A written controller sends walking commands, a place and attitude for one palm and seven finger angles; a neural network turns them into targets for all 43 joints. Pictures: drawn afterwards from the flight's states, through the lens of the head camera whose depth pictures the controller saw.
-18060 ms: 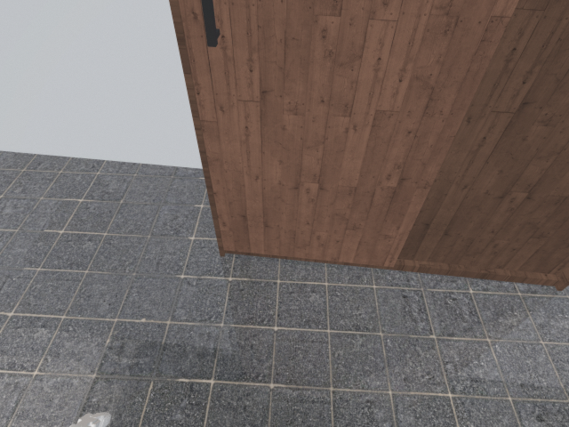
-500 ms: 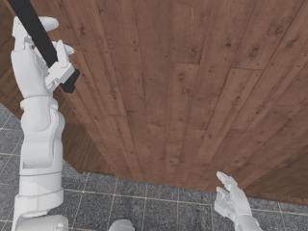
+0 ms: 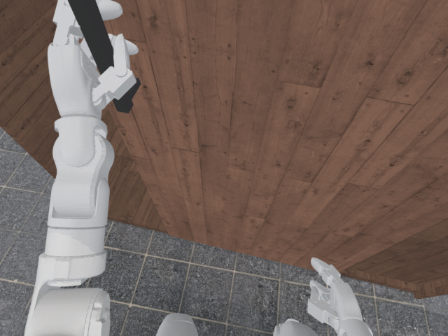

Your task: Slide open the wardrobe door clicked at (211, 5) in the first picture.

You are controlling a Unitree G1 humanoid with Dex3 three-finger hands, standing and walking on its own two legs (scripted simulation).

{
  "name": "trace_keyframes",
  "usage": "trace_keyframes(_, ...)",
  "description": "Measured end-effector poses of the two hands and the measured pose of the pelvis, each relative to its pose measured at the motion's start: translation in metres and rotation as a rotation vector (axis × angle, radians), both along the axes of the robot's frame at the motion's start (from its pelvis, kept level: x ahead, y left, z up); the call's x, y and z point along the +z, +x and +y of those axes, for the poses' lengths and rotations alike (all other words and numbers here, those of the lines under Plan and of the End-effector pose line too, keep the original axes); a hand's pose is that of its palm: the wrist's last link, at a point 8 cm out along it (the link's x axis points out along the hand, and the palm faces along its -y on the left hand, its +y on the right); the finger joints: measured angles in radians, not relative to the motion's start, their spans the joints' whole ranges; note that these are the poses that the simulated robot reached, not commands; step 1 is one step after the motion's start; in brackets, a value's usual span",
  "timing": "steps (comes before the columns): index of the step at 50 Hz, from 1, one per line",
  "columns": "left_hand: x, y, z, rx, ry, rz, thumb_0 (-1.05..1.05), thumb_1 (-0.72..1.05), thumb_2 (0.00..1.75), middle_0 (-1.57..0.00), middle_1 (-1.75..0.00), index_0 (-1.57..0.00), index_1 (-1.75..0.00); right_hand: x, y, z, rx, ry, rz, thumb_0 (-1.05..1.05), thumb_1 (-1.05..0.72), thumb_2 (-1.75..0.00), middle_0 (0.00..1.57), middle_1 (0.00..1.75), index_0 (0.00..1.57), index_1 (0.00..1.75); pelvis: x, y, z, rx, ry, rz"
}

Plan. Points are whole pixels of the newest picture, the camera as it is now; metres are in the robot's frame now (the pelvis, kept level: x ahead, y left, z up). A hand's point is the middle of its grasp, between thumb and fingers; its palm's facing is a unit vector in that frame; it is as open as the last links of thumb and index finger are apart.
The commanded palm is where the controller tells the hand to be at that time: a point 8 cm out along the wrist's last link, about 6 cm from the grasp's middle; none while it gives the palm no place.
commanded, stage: step sideways, sliding the door along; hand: left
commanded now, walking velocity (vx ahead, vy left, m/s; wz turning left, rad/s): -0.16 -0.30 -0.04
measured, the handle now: (109, 39) +0.41 +0.24 +0.25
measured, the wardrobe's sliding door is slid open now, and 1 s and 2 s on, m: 0.33 0.56 0.61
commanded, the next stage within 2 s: stop walking and hold the door there in 1.46 s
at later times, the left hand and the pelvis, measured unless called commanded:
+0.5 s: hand (211, 88) +0.37 +0.10 +0.23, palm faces +0.27 -0.96 -0.03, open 6.1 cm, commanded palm +0.35 +0.08 +0.20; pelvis +0.00 -0.10 +0.00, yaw +1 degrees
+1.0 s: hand (309, 108) +0.37 -0.02 +0.23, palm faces +0.23 -0.97 -0.04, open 6.1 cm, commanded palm +0.34 -0.02 +0.20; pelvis -0.01 -0.19 +0.00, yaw +1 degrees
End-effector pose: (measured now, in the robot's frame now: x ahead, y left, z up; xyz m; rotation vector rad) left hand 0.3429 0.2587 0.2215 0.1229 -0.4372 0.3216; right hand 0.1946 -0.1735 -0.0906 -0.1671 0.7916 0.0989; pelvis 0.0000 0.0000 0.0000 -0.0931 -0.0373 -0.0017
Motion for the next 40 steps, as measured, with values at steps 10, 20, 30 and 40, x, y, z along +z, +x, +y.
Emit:
trace_keyframes(10,0.0,-0.003,-0.047,0.075,0.027,-0.006,-0.03,0.76,0.83,-0.5,-1.43,-0.21,-1.34,-0.02,0.028,-0.074,-0.068,-0.043,-0.057,0.01,-0.9,-0.9,0.21,0.3,0.2,0.3,-0.014,0.0,-0.041,0.054,0.077,0.037)
trace_keyframes(20,-0.003,-0.003,-0.087,-0.056,-0.001,-0.044,-0.02,0.77,0.8,-0.46,-1.44,-0.21,-1.29,0.002,0.007,-0.106,-0.034,-0.1,0.023,0.01,-0.91,-0.9,0.2,0.3,0.19,0.3,-0.002,0.001,-0.067,0.031,0.012,0.003)
trace_keyframes(30,-0.002,-0.005,-0.133,0.001,0.014,-0.029,-0.03,0.76,0.83,-0.49,-1.43,-0.23,-1.33,0.001,0.023,-0.129,0.034,0.01,-0.063,0.01,-0.9,-0.9,0.2,0.3,0.2,0.3,-0.006,0.009,-0.134,0.027,0.009,-0.015)
trace_keyframes(40,-0.003,-0.008,-0.184,0.033,0.03,-0.038,-0.04,0.76,0.82,-0.5,-1.43,-0.2,-1.3,-0.016,0.035,-0.196,-0.059,-0.049,-0.082,0.01,-0.91,-0.9,0.2,0.3,0.2,0.3,-0.014,0.003,-0.163,0.054,0.072,0.025)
